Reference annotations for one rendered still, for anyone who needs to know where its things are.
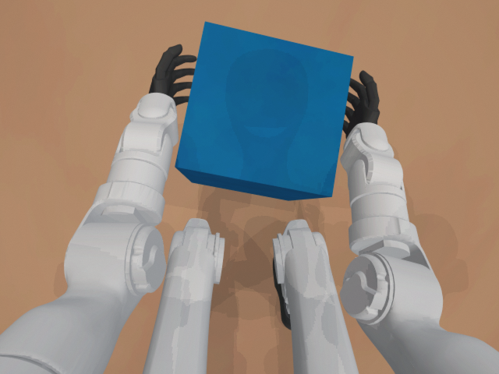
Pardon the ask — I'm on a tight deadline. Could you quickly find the robot right forearm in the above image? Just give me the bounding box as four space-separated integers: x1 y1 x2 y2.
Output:
340 122 443 296

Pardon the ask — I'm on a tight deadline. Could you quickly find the robot left forearm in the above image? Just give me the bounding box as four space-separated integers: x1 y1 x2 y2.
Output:
64 93 179 282

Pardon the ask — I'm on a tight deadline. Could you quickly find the left robot hand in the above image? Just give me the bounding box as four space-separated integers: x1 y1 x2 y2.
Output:
149 44 197 106

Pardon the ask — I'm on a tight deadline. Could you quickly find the carton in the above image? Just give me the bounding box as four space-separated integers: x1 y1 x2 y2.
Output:
175 22 354 201

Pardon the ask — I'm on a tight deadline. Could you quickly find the right robot hand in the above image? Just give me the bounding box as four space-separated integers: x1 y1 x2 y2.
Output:
342 71 380 139

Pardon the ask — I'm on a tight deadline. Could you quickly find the left robot thigh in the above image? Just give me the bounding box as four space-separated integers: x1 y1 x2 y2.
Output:
143 226 225 374

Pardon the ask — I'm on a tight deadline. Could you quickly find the right robot upper arm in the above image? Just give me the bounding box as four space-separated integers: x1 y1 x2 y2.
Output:
340 252 499 374

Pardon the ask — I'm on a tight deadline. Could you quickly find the right robot foot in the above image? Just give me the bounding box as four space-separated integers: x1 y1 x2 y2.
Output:
273 259 291 329

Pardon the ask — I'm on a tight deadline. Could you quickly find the left robot upper arm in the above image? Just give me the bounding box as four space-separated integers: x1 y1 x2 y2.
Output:
0 222 167 374

